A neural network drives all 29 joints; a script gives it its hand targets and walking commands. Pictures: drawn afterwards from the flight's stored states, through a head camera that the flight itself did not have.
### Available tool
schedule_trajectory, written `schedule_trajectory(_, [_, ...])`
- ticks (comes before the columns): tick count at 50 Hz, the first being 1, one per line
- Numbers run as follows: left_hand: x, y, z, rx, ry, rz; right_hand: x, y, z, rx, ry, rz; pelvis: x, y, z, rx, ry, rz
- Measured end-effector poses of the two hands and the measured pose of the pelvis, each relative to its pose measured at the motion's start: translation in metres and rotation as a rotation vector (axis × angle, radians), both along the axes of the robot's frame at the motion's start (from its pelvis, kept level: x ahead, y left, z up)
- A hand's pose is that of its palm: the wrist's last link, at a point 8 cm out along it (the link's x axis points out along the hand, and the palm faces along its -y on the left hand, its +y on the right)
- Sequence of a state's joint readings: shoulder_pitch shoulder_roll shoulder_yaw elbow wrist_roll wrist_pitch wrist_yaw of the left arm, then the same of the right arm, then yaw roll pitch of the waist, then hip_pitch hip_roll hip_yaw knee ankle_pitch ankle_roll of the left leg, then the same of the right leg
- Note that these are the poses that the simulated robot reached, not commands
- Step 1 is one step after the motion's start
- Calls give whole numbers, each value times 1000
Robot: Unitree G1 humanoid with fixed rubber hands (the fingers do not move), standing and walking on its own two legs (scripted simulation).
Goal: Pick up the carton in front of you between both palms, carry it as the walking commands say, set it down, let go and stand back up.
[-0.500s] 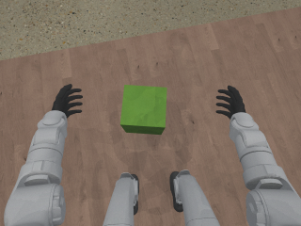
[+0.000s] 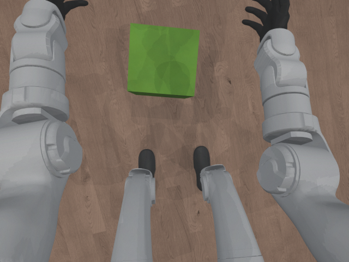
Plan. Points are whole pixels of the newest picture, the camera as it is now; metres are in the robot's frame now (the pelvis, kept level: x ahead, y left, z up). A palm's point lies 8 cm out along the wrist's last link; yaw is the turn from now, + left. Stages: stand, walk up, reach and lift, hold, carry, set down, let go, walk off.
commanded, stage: reach and lift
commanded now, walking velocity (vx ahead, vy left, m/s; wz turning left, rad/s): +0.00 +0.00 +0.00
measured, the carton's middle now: (162, 67) +0.53 +0.02 -0.53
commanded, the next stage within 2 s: none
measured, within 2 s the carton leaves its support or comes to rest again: leaves its support in 1.70 s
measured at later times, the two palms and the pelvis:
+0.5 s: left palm (96, 56) +0.54 +0.21 -0.36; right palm (230, 64) +0.51 -0.18 -0.36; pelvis -0.03 -0.02 -0.20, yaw -2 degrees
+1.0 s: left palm (110, 60) +0.55 +0.19 -0.46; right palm (217, 65) +0.52 -0.16 -0.46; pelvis -0.04 -0.01 -0.29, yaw -3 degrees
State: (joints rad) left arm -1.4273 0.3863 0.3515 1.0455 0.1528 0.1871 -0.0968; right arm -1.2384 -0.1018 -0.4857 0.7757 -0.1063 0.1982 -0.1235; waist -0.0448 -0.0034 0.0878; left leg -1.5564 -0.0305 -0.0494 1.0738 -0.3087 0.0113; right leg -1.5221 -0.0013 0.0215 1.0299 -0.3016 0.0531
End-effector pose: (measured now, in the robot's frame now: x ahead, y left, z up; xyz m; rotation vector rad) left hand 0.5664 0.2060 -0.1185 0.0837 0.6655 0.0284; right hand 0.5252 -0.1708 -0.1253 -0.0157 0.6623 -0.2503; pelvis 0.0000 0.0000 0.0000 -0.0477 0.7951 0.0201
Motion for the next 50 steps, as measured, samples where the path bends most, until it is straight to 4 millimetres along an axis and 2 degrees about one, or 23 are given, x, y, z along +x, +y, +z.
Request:
schedule_trajectory(4, [-3,-5,-28,-5,15,11,-4,0,-28,1,13,-1,10,-1,-11,-6,69,-4])
schedule_trajectory(8, [-13,-12,-69,-2,44,19,-11,-3,-65,2,36,-3,15,-4,-36,-9,127,-14])
schedule_trajectory(12, [-21,-13,-119,9,58,33,-15,-6,-110,1,47,2,12,-7,-73,-8,157,-23])
schedule_trajectory(17, [-27,-7,-178,26,41,53,-15,-6,-169,0,39,21,-2,-12,-125,-7,149,-29])
schedule_trajectory(23, [-29,1,-232,28,14,58,-16,-5,-224,0,30,31,-24,-15,-187,-9,76,-29])
schedule_trajectory(26, [-29,0,-251,24,13,49,-16,-6,-244,0,34,26,-34,-15,-212,-10,27,-25])
schedule_trajectory(30, [-26,-4,-275,15,31,38,-16,-3,-268,6,54,29,-45,-13,-236,-17,-30,-30])
schedule_trajectory(35, [-28,-11,-308,9,58,25,-17,0,-299,15,80,37,-51,-10,-257,-22,-84,-33])
schedule_trajectory(40, [-31,-13,-337,23,80,19,-19,1,-327,27,90,41,-50,-5,-271,-19,-138,-42])
schedule_trajectory(45, [-25,-14,-347,15,63,32,-14,-1,-341,20,79,51,-44,-5,-280,-18,-166,-44])
schedule_trajectory(50, [-21,-13,-344,16,38,42,-3,6,-338,25,50,72,-40,-7,-287,-13,-173,-44])
